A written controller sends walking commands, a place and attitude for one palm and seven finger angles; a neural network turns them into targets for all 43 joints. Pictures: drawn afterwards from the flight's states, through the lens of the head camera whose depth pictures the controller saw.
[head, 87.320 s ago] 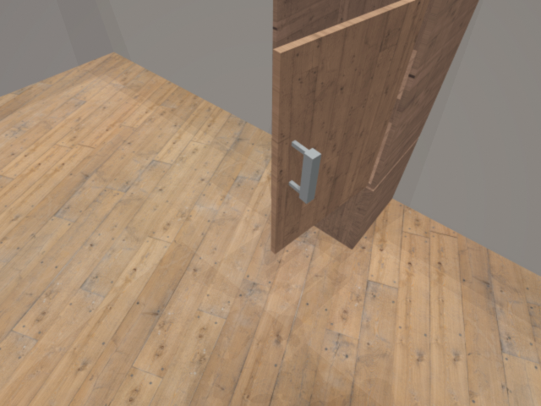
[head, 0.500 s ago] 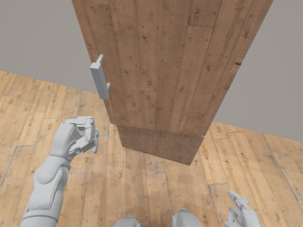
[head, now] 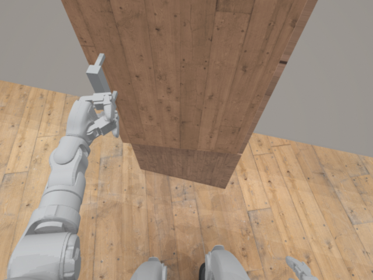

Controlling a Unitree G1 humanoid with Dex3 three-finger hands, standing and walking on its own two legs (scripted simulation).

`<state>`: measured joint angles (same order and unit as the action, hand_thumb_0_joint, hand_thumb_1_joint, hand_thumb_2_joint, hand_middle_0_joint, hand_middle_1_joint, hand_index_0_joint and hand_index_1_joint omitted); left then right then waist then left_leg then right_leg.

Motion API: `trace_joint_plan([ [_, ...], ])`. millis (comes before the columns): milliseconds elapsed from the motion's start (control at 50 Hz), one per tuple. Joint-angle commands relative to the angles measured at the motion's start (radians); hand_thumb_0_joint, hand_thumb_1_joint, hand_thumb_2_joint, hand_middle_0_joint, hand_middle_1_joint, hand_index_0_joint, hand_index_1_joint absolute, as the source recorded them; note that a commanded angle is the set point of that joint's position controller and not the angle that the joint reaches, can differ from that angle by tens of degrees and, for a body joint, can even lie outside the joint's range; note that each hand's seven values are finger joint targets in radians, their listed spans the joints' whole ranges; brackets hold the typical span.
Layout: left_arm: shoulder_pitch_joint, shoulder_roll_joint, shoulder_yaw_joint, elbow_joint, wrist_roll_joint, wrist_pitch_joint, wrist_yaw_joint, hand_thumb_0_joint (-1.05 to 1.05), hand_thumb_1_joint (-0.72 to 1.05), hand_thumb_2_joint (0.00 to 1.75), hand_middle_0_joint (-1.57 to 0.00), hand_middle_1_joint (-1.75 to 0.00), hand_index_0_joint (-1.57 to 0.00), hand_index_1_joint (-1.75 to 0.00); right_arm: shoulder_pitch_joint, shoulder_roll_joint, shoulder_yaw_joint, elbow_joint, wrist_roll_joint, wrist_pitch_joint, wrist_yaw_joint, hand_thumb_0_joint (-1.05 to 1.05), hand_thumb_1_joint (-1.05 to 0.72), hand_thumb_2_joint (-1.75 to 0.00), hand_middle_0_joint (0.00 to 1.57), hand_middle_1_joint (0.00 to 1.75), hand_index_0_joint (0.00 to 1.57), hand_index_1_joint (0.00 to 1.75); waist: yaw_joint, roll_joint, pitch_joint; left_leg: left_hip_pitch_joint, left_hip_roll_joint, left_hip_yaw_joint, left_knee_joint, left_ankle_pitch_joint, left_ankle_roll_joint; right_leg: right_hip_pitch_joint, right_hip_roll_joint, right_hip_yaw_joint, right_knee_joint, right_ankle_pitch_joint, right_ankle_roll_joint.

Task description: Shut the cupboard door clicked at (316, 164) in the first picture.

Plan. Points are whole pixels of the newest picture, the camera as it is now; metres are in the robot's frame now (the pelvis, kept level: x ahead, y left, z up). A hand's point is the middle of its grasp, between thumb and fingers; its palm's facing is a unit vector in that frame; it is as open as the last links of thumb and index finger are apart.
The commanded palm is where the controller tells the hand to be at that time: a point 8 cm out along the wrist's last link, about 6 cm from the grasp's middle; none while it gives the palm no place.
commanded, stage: bring the fist close to the handle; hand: left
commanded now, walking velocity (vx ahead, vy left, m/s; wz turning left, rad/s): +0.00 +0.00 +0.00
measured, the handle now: (105, 84) +0.55 +0.19 +0.06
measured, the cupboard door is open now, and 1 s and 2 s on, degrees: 8 4 0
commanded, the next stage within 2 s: push the door shut along its arc in 0.44 s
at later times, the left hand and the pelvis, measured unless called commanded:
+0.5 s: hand (115, 117) +0.44 +0.15 +0.07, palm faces -0.14 -0.99 -0.03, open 3.1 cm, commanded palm +0.42 +0.21 +0.07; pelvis +0.00 +0.00 +0.00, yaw -1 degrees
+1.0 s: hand (118, 101) +0.48 +0.15 +0.07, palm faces -0.26 -0.97 -0.03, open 3.1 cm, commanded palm +0.48 +0.19 +0.07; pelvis -0.01 +0.01 -0.01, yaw +0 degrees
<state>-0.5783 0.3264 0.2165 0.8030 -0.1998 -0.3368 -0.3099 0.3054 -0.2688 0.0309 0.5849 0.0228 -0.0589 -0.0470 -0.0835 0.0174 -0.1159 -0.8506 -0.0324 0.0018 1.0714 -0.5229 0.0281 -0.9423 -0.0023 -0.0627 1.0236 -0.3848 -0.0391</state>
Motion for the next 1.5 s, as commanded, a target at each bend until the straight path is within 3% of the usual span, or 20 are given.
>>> trace_joint_plan([
  [0, -0.471, 0.219, 0.080, -0.095, -0.003, -0.089, 0.003, 0.00, 0.90, 0.90, -1.30, -1.50, -1.30, -1.50, 0.106, -0.144, -0.063, -0.069, -0.005, -0.019, -0.003, 0.00, -0.90, -0.90, 0.20, 0.30, 0.20, 0.30, -0.021, 0.009, -0.417, 0.046, 0.020, -0.030, -0.142, 0.291, -0.007, 0.379, -0.005, 0.078, -0.100, 0.263, 0.013],
  [40, -0.486, 0.254, 0.111, -0.021, 0.005, -0.093, 0.004, 0.00, 0.90, 0.90, -1.30, -1.50, -1.30, -1.50, 0.116, -0.149, -0.062, -0.068, -0.007, -0.011, -0.002, 0.00, -0.90, -0.90, 0.20, 0.30, 0.20, 0.30, -0.025, -0.032, -0.393, -0.004, 0.017, -0.025, -0.142, 0.245, -0.003, 0.387, -0.005, 0.085, -0.110, 0.226, 0.016],
  [120, -0.400, 0.247, 0.119, -0.069, 0.003, -0.117, -0.010, 0.00, 0.90, 0.90, -1.30, -1.50, -1.30, -1.50, 0.129, -0.147, -0.068, -0.094, -0.011, -0.002, 0.012, 0.00, -0.90, -0.90, 0.20, 0.30, 0.20, 0.30, 0.015, 0.034, -0.500, 0.048, 0.015, -0.012, -0.147, 0.340, -0.006, 0.445, -0.002, 0.086, -0.091, 0.329, 0.010],
  [240, -0.413, 0.246, 0.114, -0.091, -0.006, -0.112, -0.010, 0.00, 0.90, 0.90, -1.30, -1.50, -1.30, -1.50, 0.132, -0.150, -0.069, -0.101, -0.005, 0.021, 0.013, 0.00, -0.90, -0.90, 0.20, 0.30, 0.20, 0.30, -0.013, -0.032, -0.407, 0.000, 0.017, -0.004, -0.169, 0.242, 0.002, 0.436, -0.001, 0.096, -0.138, 0.245, 0.020],
  [320, -0.446, 0.291, 0.146, -0.120, -0.004, -0.147, -0.001, 0.00, 0.90, 0.90, -1.30, -1.50, -1.30, -1.50, 0.133, -0.149, -0.069, -0.088, -0.010, 0.019, 0.005, 0.00, -0.90, -0.90, 0.20, 0.30, 0.20, 0.30, -0.007, -0.009, -0.450, 0.021, 0.016, -0.008, -0.166, 0.251, 0.002, 0.457, -0.001, 0.102, -0.133, 0.252, 0.017],
  [460, -0.470, 0.200, 0.060, -0.067, -0.006, -0.147, -0.018, 0.00, 0.90, 0.90, -1.30, -1.50, -1.30, -1.50, 0.125, -0.147, -0.068, -0.081, -0.004, 0.014, 0.005, 0.00, -0.90, -0.90, 0.20, 0.30, 0.20, 0.30, -0.028, 0.044, -0.390, 0.068, 0.016, -0.025, -0.177, 0.252, -0.002, 0.369, 0.004, 0.073, -0.132, 0.222, 0.009],
  [540, -0.456, 0.246, 0.102, -0.028, -0.005, -0.132, -0.017, 0.00, 0.90, 0.90, -1.30, -1.50, -1.30, -1.50, 0.114, -0.152, -0.065, -0.083, -0.004, 0.023, 0.005, 0.00, -0.90, -0.90, 0.20, 0.30, 0.20, 0.30, -0.021, -0.024, -0.379, 0.014, 0.016, -0.015, -0.172, 0.202, 0.001, 0.397, -0.002, 0.092, -0.145, 0.189, 0.017],
  [680, -0.641, 0.302, 0.091, 0.008, 0.009, -0.147, -0.063, 0.00, 0.90, 0.90, -1.30, -1.50, -1.30, -1.50, 0.113, -0.160, -0.056, -0.066, -0.003, 0.017, -0.004, 0.00, -0.90, -0.90, 0.20, 0.30, 0.20, 0.30, -0.056, 0.043, -0.424, 0.035, 0.020, -0.033, -0.137, 0.228, 0.000, 0.344, 0.003, 0.090, -0.108, 0.209, 0.010],
  [740, -0.691, 0.267, 0.057, 0.054, 0.005, -0.126, -0.086, 0.00, 0.90, 0.90, -1.30, -1.50, -1.30, -1.50, 0.124, -0.166, -0.055, -0.059, -0.003, 0.013, -0.005, 0.00, -0.90, -0.90, 0.20, 0.30, 0.20, 0.30, -0.082, 0.037, -0.413, 0.036, 0.023, -0.043, -0.128, 0.228, 0.001, 0.295, 0.006, 0.078, -0.100, 0.198, 0.010],
  [780, -0.708, 0.320, 0.092, 0.092, 0.009, -0.115, -0.094, 0.00, 0.90, 0.90, -1.30, -1.50, -1.30, -1.50, 0.133, -0.175, -0.054, -0.051, -0.005, 0.012, -0.006, 0.00, -0.90, -0.90, 0.20, 0.30, 0.20, 0.30, -0.079, 0.051, -0.437, 0.033, 0.024, -0.047, -0.112, 0.242, 0.000, 0.281, 0.008, 0.077, -0.088, 0.201, 0.007],
  [820, -0.719, 0.309, 0.078, 0.127, 0.016, -0.096, -0.103, 0.00, 0.90, 0.90, -1.30, -1.50, -1.30, -1.50, 0.143, -0.175, -0.051, -0.053, -0.005, 0.013, -0.004, 0.00, -0.90, -0.90, 0.20, 0.30, 0.20, 0.30, -0.087, 0.045, -0.419, 0.006, 0.023, -0.048, -0.107, 0.237, 0.001, 0.269, 0.010, 0.074, -0.083, 0.196, 0.008],
  [880, -0.782, 0.306, 0.062, 0.092, 0.025, -0.097, -0.114, 0.00, 0.90, 0.90, -1.30, -1.50, -1.30, -1.50, 0.161, -0.182, -0.057, -0.047, -0.010, 0.012, -0.001, 0.00, -0.90, -0.90, 0.20, 0.30, 0.20, 0.30, -0.092, 0.100, -0.501, 0.085, 0.028, -0.068, -0.095, 0.303, -0.007, 0.222, 0.013, 0.059, -0.059, 0.216, 0.004],
  [900, -0.813, 0.265, 0.023, 0.094, 0.025, -0.091, -0.116, 0.00, 0.90, 0.90, -1.30, -1.50, -1.30, -1.50, 0.165, -0.179, -0.058, -0.041, -0.009, 0.013, 0.000, 0.00, -0.90, -0.90, 0.20, 0.30, 0.20, 0.30, -0.115, 0.101, -0.490, 0.105, 0.031, -0.074, -0.091, 0.310, -0.007, 0.188, 0.014, 0.053, -0.061, 0.213, 0.007],
  [1040, -0.891, 0.307, 0.044, 0.152, 0.042, -0.062, -0.110, 0.00, 0.90, 0.90, -1.30, -1.50, -1.30, -1.50, 0.200, -0.191, -0.055, -0.023, -0.015, 0.018, 0.003, 0.00, -0.90, -0.90, 0.20, 0.30, 0.20, 0.30, -0.139, 0.075, -0.452, 0.056, 0.033, -0.077, -0.086, 0.252, 0.000, 0.158, 0.022, 0.049, -0.077, 0.149, 0.007],
  [1080, -0.934, 0.377, 0.086, 0.148, 0.056, -0.070, -0.105, 0.00, 0.90, 0.90, -1.30, -1.50, -1.30, -1.50, 0.215, -0.197, -0.054, -0.017, -0.019, 0.017, 0.001, 0.00, -0.90, -0.90, 0.20, 0.30, 0.20, 0.30, -0.130, 0.103, -0.498, 0.065, 0.032, -0.084, -0.081, 0.271, -0.003, 0.168, 0.023, 0.049, -0.064, 0.157, 0.003],
  [1120, -0.950, 0.331, 0.047, 0.187, 0.063, -0.056, -0.107, 0.00, 0.90, 0.90, -1.30, -1.50, -1.30, -1.50, 0.223, -0.193, -0.049, -0.012, -0.020, 0.016, 0.002, 0.00, -0.90, -0.90, 0.20, 0.30, 0.20, 0.30, -0.154, 0.091, -0.460, 0.051, 0.034, -0.084, -0.076, 0.264, 0.001, 0.138, 0.025, 0.045, -0.068, 0.148, 0.006],
  [1200, -0.991, 0.396, 0.085, 0.202, 0.075, -0.048, -0.114, 0.00, 0.90, 0.90, -1.30, -1.50, -1.30, -1.50, 0.245, -0.202, -0.050, -0.009, -0.025, 0.017, 0.002, 0.00, -0.90, -0.90, 0.20, 0.30, 0.20, 0.30, -0.159, 0.127, -0.525, 0.081, 0.038, -0.091, -0.056, 0.317, -0.001, 0.127, 0.028, 0.041, -0.051, 0.176, 0.003],
  [1320, -1.135, 0.398, 0.048, 0.241, 0.091, -0.011, -0.121, 0.00, 0.90, 0.90, -1.30, -1.50, -1.30, -1.50, 0.261, -0.201, -0.041, 0.010, -0.021, 0.012, -0.004, 0.00, -0.90, -0.90, 0.20, 0.30, 0.20, 0.30, -0.219, 0.102, -0.447, -0.012, 0.036, -0.083, -0.043, 0.206, 0.015, 0.094, 0.031, 0.047, -0.073, 0.102, 0.011],
  [1360, -1.172, 0.392, 0.040, 0.220, 0.090, -0.010, -0.124, 0.00, 0.90, 0.90, -1.30, -1.50, -1.30, -1.50, 0.261, -0.200, -0.040, 0.009, -0.024, 0.002, -0.007, 0.00, -0.90, -0.90, 0.20, 0.30, 0.20, 0.30, -0.220, 0.168, -0.473, 0.016, 0.031, -0.083, -0.033, 0.216, 0.015, 0.059, 0.031, 0.042, -0.063, 0.098, 0.002],
  [1480, -1.251, 0.364, -0.009, 0.264, 0.097, 0.003, -0.129, 0.00, 0.90, 0.90, -1.30, -1.50, -1.30, -1.50, 0.238, -0.214, -0.027, 0.026, -0.021, -0.027, -0.018, 0.00, -0.90, -0.90, 0.20, 0.30, 0.20, 0.30, -0.261, 0.192, -0.440, -0.013, 0.038, -0.103, -0.030, 0.078, 0.015, -0.040, 0.032, 0.039, -0.055, -0.003, 0.003],
])
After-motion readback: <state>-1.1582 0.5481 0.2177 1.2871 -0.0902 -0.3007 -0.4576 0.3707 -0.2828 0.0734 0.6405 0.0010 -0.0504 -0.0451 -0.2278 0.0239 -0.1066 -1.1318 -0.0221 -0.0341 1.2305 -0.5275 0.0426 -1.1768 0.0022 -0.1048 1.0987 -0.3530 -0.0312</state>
